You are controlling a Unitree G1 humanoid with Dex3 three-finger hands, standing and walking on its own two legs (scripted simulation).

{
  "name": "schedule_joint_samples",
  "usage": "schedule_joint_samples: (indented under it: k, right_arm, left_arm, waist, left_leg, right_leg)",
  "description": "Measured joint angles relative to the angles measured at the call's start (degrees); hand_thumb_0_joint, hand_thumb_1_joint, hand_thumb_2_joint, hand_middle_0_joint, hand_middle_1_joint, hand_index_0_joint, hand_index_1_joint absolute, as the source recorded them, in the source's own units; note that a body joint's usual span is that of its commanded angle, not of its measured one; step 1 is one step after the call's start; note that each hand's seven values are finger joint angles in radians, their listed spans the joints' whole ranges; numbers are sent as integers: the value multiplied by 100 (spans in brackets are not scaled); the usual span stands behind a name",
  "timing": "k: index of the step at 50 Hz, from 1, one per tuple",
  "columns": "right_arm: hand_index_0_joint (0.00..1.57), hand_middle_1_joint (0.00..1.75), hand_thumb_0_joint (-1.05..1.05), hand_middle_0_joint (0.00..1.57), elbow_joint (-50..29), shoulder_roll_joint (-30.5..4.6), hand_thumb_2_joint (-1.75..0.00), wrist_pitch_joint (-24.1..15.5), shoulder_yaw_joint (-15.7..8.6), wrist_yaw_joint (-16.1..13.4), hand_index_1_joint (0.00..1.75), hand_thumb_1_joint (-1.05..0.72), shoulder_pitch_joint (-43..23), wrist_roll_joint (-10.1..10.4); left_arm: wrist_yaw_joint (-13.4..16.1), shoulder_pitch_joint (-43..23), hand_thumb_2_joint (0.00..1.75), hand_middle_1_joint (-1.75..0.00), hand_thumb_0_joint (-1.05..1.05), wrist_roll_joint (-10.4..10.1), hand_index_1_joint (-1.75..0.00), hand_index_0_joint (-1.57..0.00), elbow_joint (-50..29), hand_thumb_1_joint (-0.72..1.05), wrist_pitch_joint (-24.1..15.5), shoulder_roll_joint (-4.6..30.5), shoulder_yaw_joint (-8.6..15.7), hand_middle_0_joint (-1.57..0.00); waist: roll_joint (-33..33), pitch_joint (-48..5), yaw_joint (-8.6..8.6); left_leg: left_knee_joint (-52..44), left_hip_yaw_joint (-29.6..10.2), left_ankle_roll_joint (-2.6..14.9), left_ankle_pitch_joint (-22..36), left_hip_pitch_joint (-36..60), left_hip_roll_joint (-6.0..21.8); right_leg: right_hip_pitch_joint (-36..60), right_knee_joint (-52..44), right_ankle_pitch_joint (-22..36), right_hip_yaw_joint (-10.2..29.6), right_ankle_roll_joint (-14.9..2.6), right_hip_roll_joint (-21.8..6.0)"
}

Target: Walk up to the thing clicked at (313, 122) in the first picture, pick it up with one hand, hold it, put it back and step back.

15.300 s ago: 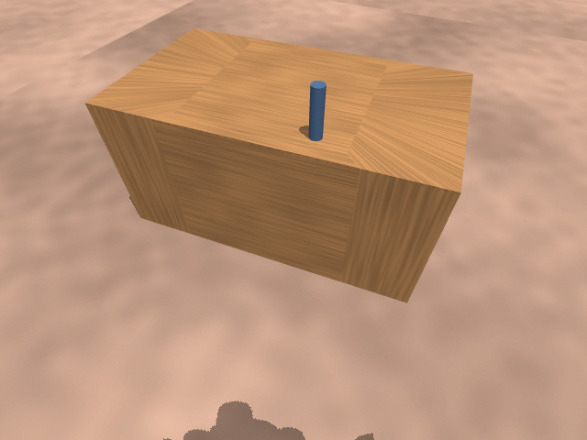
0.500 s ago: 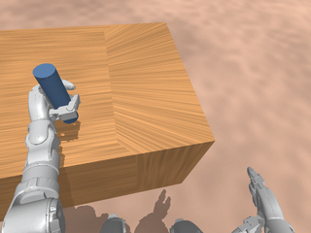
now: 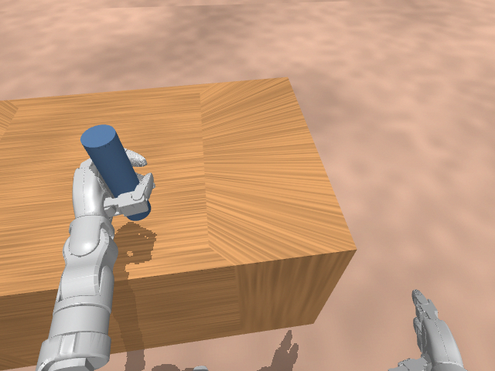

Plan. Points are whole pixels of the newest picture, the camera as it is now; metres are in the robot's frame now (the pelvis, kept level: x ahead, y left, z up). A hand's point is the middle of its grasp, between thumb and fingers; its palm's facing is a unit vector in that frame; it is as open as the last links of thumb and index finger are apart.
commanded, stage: lift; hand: left
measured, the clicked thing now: (121, 178) +0.38 +0.19 +0.13
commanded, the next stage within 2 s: hold in 0.54 s
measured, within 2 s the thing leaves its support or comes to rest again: neither
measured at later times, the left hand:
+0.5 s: hand (124, 195) +0.33 +0.17 +0.15, palm faces +0.16 -0.99 -0.02, open 5.7 cm
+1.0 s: hand (115, 189) +0.32 +0.17 +0.18, palm faces +0.16 -0.99 -0.01, open 5.7 cm
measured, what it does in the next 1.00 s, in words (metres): stands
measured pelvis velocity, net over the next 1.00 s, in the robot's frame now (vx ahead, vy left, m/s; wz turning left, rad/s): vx -0.01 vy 0.00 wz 0.02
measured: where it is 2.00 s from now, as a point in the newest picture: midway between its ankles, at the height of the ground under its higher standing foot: outside the picture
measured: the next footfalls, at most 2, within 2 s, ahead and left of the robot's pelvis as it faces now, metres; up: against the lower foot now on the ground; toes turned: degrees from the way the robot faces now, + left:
none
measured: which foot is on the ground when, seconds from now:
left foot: down 0.00-1.00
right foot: down 0.00-1.00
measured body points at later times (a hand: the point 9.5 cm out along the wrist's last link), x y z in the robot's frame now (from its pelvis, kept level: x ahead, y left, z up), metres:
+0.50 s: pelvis -0.01 -0.01 +0.01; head -0.02 -0.02 +0.46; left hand +0.32 +0.22 +0.15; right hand +0.15 -0.27 -0.05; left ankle +0.04 +0.14 -0.70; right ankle -0.05 -0.15 -0.70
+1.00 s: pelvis -0.01 +0.00 +0.02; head -0.02 -0.02 +0.47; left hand +0.31 +0.22 +0.18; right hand +0.16 -0.27 -0.04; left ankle +0.04 +0.14 -0.70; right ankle -0.05 -0.15 -0.70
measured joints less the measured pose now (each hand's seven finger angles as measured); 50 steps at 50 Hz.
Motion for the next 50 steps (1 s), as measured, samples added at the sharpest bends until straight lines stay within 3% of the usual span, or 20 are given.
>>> schedule_joint_samples:
  k: [25, 50]
  right_arm:
    - [5, 5, -1, 6, 1192, 61, -5, -579, 78, -274, 5, 56, -399, 37]
    - [5, 5, -1, 6, 1619, 111, -5, -1075, 113, -257, 5, 53, -510, 36]
  left_arm:
    - [91, 681, 117, -117, 1, -89, -114, -99, -1440, 10, 1118, -132, -120, -99]
    - [82, 950, 116, -118, 1, -127, -115, -99, -2218, 10, 1712, -204, -99, -99]
  waist:
    - [46, 271, 125]
    - [70, 384, 159]
  left_leg:
    - [-694, -30, -47, 396, 896, -67]
    - [-1136, -19, -25, 514, 1487, -106]
  right_leg:
    - [827, -515, 289, -65, -53, -57]
    - [1460, -1056, 464, -89, -33, -102]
